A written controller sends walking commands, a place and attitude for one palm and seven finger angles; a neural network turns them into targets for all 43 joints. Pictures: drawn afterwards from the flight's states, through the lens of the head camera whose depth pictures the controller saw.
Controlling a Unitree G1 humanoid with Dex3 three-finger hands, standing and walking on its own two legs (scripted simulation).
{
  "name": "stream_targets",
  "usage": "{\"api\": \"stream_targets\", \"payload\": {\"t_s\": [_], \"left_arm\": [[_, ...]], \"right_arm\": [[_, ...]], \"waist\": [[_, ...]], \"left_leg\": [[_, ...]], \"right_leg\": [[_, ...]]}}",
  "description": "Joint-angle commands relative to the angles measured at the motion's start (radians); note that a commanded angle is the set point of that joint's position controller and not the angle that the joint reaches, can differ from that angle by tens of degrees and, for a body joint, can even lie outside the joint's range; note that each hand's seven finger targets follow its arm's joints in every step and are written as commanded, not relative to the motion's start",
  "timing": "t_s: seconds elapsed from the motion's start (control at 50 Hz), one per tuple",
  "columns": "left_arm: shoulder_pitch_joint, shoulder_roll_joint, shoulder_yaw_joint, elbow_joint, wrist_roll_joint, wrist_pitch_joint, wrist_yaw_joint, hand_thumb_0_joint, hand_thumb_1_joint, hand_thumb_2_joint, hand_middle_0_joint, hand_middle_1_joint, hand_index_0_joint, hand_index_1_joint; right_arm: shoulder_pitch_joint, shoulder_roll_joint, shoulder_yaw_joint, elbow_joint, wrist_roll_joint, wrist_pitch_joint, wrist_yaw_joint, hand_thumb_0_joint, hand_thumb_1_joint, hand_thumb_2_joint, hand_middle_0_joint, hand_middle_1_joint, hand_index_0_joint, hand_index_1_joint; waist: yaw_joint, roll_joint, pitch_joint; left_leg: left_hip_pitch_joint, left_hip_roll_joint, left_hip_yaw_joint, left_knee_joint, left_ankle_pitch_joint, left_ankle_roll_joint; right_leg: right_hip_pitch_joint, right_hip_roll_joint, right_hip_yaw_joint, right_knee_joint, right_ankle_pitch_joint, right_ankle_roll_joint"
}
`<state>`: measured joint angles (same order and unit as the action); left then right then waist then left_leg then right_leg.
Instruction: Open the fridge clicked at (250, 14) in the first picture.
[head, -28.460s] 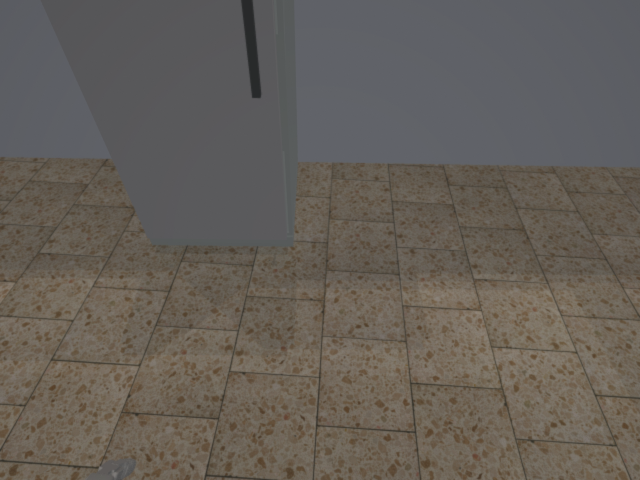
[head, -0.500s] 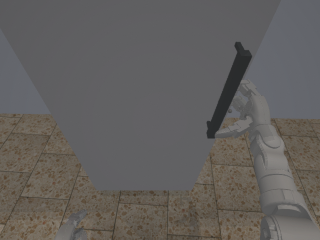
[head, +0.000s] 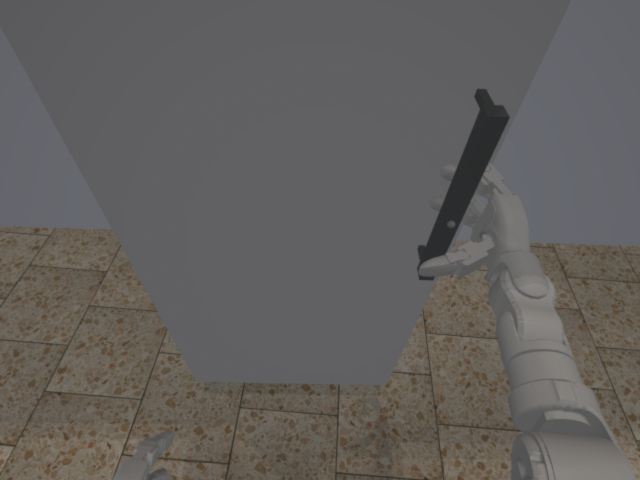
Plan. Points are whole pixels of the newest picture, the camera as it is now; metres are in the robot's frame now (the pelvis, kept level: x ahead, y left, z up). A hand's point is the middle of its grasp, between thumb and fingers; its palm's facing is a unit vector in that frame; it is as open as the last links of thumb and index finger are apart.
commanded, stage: slide the fingers in behind the handle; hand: right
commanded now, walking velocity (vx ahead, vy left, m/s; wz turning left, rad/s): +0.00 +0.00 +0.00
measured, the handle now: (449, 199) +0.46 -0.12 +0.12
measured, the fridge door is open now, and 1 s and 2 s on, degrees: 0 0 0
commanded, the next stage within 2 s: grip the handle and tug to test in 0.30 s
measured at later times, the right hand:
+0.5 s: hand (457, 222) +0.42 -0.12 +0.12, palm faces -0.10 +0.99 -0.02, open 13.8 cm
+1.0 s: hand (452, 220) +0.42 -0.12 +0.12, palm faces -0.13 +0.99 -0.03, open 6.9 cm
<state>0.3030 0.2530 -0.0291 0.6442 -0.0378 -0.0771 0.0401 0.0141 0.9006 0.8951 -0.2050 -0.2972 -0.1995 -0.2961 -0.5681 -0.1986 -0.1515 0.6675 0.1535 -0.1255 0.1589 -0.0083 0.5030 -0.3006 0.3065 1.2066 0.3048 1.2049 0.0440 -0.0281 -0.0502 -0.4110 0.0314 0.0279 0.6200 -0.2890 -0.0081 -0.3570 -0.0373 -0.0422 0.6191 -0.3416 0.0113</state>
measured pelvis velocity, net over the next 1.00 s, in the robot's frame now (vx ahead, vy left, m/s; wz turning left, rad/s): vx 0.00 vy -0.01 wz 0.00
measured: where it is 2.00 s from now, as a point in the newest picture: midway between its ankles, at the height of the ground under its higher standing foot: outside the picture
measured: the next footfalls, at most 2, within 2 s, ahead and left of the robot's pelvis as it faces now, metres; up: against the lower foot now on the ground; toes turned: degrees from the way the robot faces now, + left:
none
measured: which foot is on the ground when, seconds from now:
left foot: down 0.00-1.00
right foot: down 0.00-1.00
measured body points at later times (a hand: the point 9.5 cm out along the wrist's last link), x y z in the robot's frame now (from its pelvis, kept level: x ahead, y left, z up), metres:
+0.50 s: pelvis +0.00 +0.00 +0.00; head +0.03 +0.01 +0.45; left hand +0.11 +0.25 -0.11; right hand +0.42 -0.18 +0.13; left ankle +0.02 +0.13 -0.73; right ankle -0.02 -0.13 -0.73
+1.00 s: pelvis +0.00 -0.01 +0.00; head +0.03 +0.00 +0.45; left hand +0.11 +0.24 -0.11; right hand +0.42 -0.17 +0.13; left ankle +0.02 +0.13 -0.73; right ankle -0.02 -0.13 -0.73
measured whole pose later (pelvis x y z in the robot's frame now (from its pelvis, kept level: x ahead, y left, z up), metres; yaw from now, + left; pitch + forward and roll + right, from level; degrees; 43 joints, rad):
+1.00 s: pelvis +0.00 -0.01 +0.00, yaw +0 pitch +6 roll +0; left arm 0.30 0.25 -0.03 0.63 -0.03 -0.09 0.04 0.01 0.90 0.90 -0.20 -0.30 -0.20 -0.30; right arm -0.60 -0.21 -0.13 0.69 0.14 -0.13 0.17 0.01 -0.48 -0.72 0.41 1.35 0.41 1.35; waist 0.04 -0.03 -0.05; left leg -0.43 0.03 0.03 0.62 -0.29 -0.02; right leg -0.38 -0.03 -0.04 0.63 -0.35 0.00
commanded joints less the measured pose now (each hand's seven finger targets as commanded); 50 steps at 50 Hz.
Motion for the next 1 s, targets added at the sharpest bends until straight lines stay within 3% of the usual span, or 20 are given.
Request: {"api": "stream_targets", "payload": {"t_s": [0.0,0.02,0.04,0.08,0.12,0.16,0.26,0.28,0.34,0.38,0.42,0.52,0.56,0.64,0.72,0.76,0.82,0.84,0.9,0.98], "left_arm": [[-0.025,0.116,0.040,-0.130,-0.004,-0.043,0.013,0.000,0.900,0.900,-0.200,-0.300,-0.200,-0.300],[-0.023,0.119,0.042,-0.132,-0.004,-0.042,0.014,0.000,0.900,0.900,-0.200,-0.300,-0.200,-0.300],[-0.031,0.112,0.040,-0.136,-0.007,-0.046,0.013,0.000,0.900,0.900,-0.200,-0.300,-0.200,-0.300],[-0.026,0.113,0.044,-0.134,-0.007,-0.052,0.012,0.000,0.900,0.900,-0.200,-0.300,-0.200,-0.300],[-0.017,0.117,0.043,-0.130,-0.007,-0.054,0.010,0.000,0.900,0.900,-0.200,-0.300,-0.200,-0.300],[-0.017,0.124,0.046,-0.126,-0.007,-0.054,0.012,0.000,0.900,0.900,-0.200,-0.300,-0.200,-0.300],[-0.018,0.119,0.042,-0.128,-0.003,-0.049,0.009,0.000,0.900,0.900,-0.200,-0.300,-0.200,-0.300],[-0.016,0.120,0.041,-0.129,-0.003,-0.048,0.009,0.000,0.900,0.900,-0.200,-0.300,-0.200,-0.300],[-0.013,0.123,0.040,-0.129,-0.002,-0.044,0.013,0.000,0.900,0.900,-0.200,-0.300,-0.200,-0.300],[-0.015,0.118,0.043,-0.130,-0.002,-0.047,0.013,0.000,0.900,0.900,-0.200,-0.300,-0.200,-0.300],[-0.012,0.117,0.042,-0.137,0.000,-0.051,0.009,0.000,0.900,0.900,-0.200,-0.300,-0.200,-0.300],[-0.008,0.128,0.044,-0.128,-0.005,-0.046,0.013,0.000,0.900,0.900,-0.200,-0.300,-0.200,-0.300],[-0.011,0.123,0.042,-0.130,-0.007,-0.046,0.012,0.000,0.900,0.900,-0.200,-0.300,-0.200,-0.300],[-0.009,0.121,0.049,-0.134,-0.005,-0.052,0.007,0.000,0.900,0.900,-0.200,-0.300,-0.200,-0.300],[-0.005,0.127,0.046,-0.128,-0.005,-0.051,0.009,0.000,0.900,0.900,-0.200,-0.300,-0.200,-0.300],[-0.008,0.126,0.045,-0.123,-0.004,-0.049,0.010,0.000,0.900,0.900,-0.200,-0.300,-0.200,-0.300],[-0.007,0.127,0.044,-0.129,0.000,-0.042,0.012,0.000,0.900,0.900,-0.200,-0.300,-0.200,-0.300],[-0.013,0.120,0.042,-0.130,0.000,-0.042,0.011,0.000,0.900,0.900,-0.200,-0.300,-0.200,-0.300],[-0.007,0.115,0.045,-0.131,0.001,-0.050,0.008,0.000,0.900,0.900,-0.200,-0.300,-0.200,-0.300],[-0.003,0.117,0.048,-0.129,0.001,-0.054,0.002,0.000,0.900,0.900,-0.200,-0.300,-0.200,-0.300]], "right_arm": [[-0.451,-0.199,-0.064,-0.222,0.013,-0.078,-0.013,0.000,0.500,-0.300,0.300,1.200,0.300,1.200],[-0.459,-0.209,-0.065,-0.226,0.009,-0.083,-0.012,0.000,0.500,-0.300,0.300,1.200,0.300,1.200],[-0.473,-0.172,-0.030,-0.234,0.009,-0.085,-0.005,0.000,0.500,-0.300,0.300,1.200,0.300,1.200],[-0.461,-0.145,-0.014,-0.235,0.013,-0.088,0.000,0.000,0.500,-0.300,0.300,1.200,0.300,1.200],[-0.469,-0.116,0.007,-0.204,0.023,-0.081,0.006,0.000,0.500,-0.300,0.300,1.200,0.300,1.200],[-0.447,-0.158,-0.034,-0.181,0.028,-0.071,0.007,0.000,0.500,-0.300,0.300,1.200,0.300,1.200],[-0.474,-0.169,-0.043,-0.186,0.016,-0.071,-0.008,0.000,0.500,-0.300,0.300,1.200,0.300,1.200],[-0.463,-0.176,-0.052,-0.177,0.017,-0.073,-0.009,0.000,0.500,-0.300,0.300,1.200,0.300,1.200],[-0.505,-0.214,-0.071,-0.180,0.013,-0.088,-0.010,0.000,0.500,-0.300,0.300,1.200,0.300,1.200],[-0.508,-0.212,-0.069,-0.209,0.010,-0.102,-0.004,0.000,0.500,-0.300,0.300,1.200,0.300,1.200],[-0.495,-0.182,-0.042,-0.227,0.013,-0.109,0.004,0.000,0.407,-0.340,0.310,1.213,0.310,1.213],[-0.453,-0.208,-0.068,-0.171,0.028,-0.085,0.022,0.000,0.173,-0.440,0.335,1.247,0.335,1.247],[-0.469,-0.179,-0.044,-0.175,0.027,-0.076,0.027,0.000,0.080,-0.480,0.345,1.260,0.345,1.260],[-0.458,-0.166,-0.031,-0.242,0.027,-0.083,0.027,0.000,-0.107,-0.560,0.365,1.287,0.365,1.287],[-0.455,-0.147,-0.022,-0.199,0.035,-0.070,0.021,0.000,-0.293,-0.640,0.385,1.313,0.385,1.313],[-0.482,-0.172,-0.044,-0.179,0.029,-0.064,0.012,0.000,-0.387,-0.680,0.395,1.327,0.395,1.327],[-0.484,-0.212,-0.070,-0.193,0.012,-0.068,-0.002,0.000,-0.527,-0.740,0.410,1.347,0.410,1.347],[-0.502,-0.201,-0.059,-0.207,0.008,-0.073,-0.003,0.000,-0.573,-0.760,0.415,1.353,0.415,1.353],[-0.518,-0.153,-0.018,-0.238,0.008,-0.087,-0.003,0.000,-0.713,-0.820,0.430,1.373,0.430,1.373],[-0.459,-0.132,-0.015,-0.229,0.018,-0.083,-0.002,0.000,-0.900,-0.900,0.450,1.400,0.450,1.400]], "waist": [[-0.002,0.067,-0.275],[-0.003,0.062,-0.287],[0.004,0.017,-0.281],[0.003,0.010,-0.305],[0.015,0.058,-0.293],[0.004,0.077,-0.294],[0.000,0.052,-0.283],[-0.001,0.085,-0.283],[0.007,0.093,-0.288],[-0.001,0.035,-0.322],[-0.002,0.024,-0.351],[0.003,0.080,-0.294],[0.009,0.046,-0.270],[0.001,0.012,-0.336],[0.012,0.087,-0.281],[0.014,0.077,-0.259],[-0.002,0.053,-0.293],[0.002,0.016,-0.302],[0.005,-0.004,-0.348],[-0.002,0.017,-0.363]], "left_leg": [[0.180,-0.040,0.004,-0.070,0.285,0.024],[0.188,-0.039,0.006,-0.066,0.288,0.026],[0.172,-0.039,0.006,-0.066,0.282,0.027],[0.163,-0.042,0.010,-0.062,0.295,0.030],[0.154,-0.045,0.018,-0.066,0.291,0.029],[0.165,-0.045,0.014,-0.067,0.285,0.026],[0.161,-0.040,0.010,-0.066,0.280,0.026],[0.166,-0.041,0.014,-0.065,0.275,0.026],[0.176,-0.041,0.004,-0.066,0.278,0.023],[0.181,-0.040,0.002,-0.059,0.292,0.027],[0.197,-0.042,0.007,-0.049,0.339,0.031],[0.191,-0.043,0.010,-0.066,0.309,0.026],[0.160,-0.044,0.012,-0.067,0.291,0.026],[0.175,-0.045,0.015,-0.052,0.351,0.031],[0.158,-0.048,0.025,-0.058,0.322,0.027],[0.142,-0.046,0.017,-0.066,0.284,0.024],[0.164,-0.043,0.015,-0.058,0.292,0.028],[0.159,-0.042,0.011,-0.057,0.299,0.028],[0.153,-0.047,0.017,-0.043,0.331,0.033],[0.171,-0.050,0.023,-0.034,0.382,0.032]], "right_leg": [[0.044,0.042,-0.001,-0.081,0.205,-0.038],[0.050,0.041,0.001,-0.080,0.217,-0.039],[0.059,0.041,-0.001,-0.081,0.210,-0.036],[0.085,0.038,0.001,-0.076,0.231,-0.034],[0.084,0.036,0.008,-0.075,0.229,-0.036],[0.063,0.038,0.007,-0.077,0.213,-0.035],[0.052,0.041,0.005,-0.079,0.212,-0.036],[0.044,0.040,0.008,-0.081,0.206,-0.036],[0.037,0.041,0.006,-0.077,0.204,-0.040],[0.060,0.042,0.001,-0.074,0.218,-0.036],[0.082,0.040,0.004,-0.067,0.267,-0.036],[0.039,0.039,0.001,-0.076,0.225,-0.037],[0.043,0.040,0.002,-0.079,0.213,-0.036],[0.093,0.037,0.004,-0.065,0.291,-0.034],[0.062,0.035,0.012,-0.073,0.261,-0.035],[0.047,0.038,0.011,-0.076,0.220,-0.036],[0.054,0.038,0.010,-0.075,0.239,-0.035],[0.062,0.041,0.008,-0.072,0.243,-0.035],[0.104,0.036,0.013,-0.062,0.290,-0.029],[0.110,0.032,0.013,-0.057,0.342,-0.026]]}}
